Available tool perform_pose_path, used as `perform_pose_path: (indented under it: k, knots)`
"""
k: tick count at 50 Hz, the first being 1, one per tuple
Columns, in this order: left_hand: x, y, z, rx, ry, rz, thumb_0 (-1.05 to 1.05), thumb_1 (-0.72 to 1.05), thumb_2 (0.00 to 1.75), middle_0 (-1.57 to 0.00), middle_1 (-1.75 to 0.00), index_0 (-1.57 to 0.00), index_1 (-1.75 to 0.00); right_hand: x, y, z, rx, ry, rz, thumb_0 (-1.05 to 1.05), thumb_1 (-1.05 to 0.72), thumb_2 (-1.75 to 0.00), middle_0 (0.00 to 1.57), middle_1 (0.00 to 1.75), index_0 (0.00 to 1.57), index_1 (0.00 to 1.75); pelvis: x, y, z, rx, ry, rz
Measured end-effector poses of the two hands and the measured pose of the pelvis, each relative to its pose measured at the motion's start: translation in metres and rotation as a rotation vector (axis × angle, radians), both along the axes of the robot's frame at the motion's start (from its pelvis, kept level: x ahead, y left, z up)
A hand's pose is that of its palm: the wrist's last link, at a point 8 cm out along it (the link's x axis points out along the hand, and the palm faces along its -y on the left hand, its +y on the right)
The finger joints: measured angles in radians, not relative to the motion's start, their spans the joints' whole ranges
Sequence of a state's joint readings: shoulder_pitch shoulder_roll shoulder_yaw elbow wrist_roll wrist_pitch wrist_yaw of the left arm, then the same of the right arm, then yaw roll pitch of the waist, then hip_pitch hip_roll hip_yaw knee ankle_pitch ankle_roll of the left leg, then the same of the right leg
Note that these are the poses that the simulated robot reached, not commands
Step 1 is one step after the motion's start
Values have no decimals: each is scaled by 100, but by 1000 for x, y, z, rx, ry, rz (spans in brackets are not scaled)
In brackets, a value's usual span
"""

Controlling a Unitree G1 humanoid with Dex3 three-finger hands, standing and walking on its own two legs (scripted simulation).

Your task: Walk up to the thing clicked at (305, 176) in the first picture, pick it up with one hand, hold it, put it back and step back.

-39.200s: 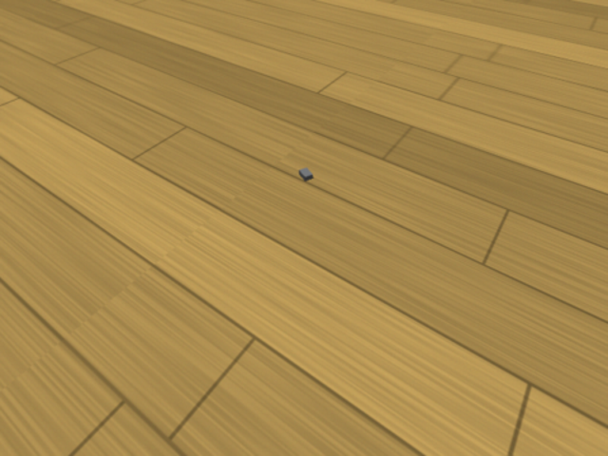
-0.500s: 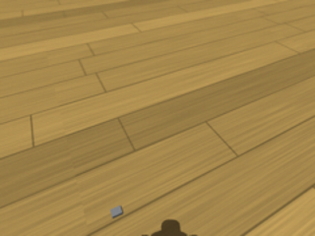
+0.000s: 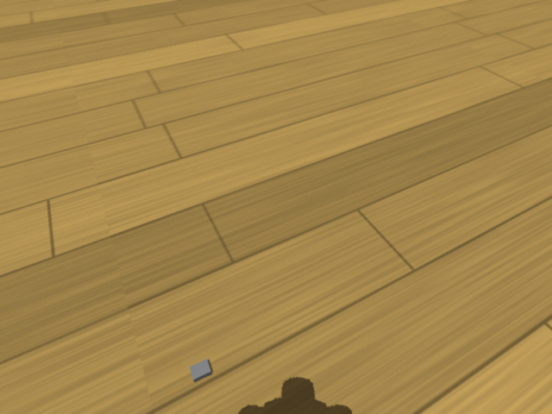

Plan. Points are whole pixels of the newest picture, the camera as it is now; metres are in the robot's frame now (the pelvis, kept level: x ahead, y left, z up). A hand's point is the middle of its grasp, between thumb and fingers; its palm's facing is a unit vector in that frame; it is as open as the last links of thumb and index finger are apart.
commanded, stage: stand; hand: left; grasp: from above
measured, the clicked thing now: (201, 370) +0.42 +0.27 -0.77
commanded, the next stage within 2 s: step back in 0.80 s
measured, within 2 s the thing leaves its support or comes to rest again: neither
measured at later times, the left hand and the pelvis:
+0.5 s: hand out of the picture +0.08 +0.25 -0.16, palm faces +0.00 -0.94 -0.34, open 7.4 cm; pelvis +0.01 +0.00 +0.00, yaw +0 degrees
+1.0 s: hand out of the picture +0.08 +0.28 -0.16, palm faces +0.01 -0.92 -0.38, open 7.4 cm; pelvis -0.02 +0.01 -0.01, yaw +0 degrees
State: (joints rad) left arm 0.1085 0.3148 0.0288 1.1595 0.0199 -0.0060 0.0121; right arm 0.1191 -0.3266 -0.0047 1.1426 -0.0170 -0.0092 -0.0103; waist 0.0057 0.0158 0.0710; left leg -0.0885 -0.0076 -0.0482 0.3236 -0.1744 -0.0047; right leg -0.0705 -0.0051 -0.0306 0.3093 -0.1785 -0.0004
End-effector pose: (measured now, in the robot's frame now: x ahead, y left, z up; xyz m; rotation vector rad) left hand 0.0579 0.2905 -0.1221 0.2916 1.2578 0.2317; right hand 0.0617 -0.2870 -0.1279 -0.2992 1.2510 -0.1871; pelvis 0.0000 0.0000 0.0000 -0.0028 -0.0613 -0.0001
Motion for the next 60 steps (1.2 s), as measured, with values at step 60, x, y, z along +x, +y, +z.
perform_pose_path:
  k: [60]
  knots:
    - [29,70,-24,40,-125,-77,0,90,90,-20,-30,-20,-30,-56,15,8,-122,50,7,1,-90,-90,20,30,20,30,-55,49,-25,-9,30,17]
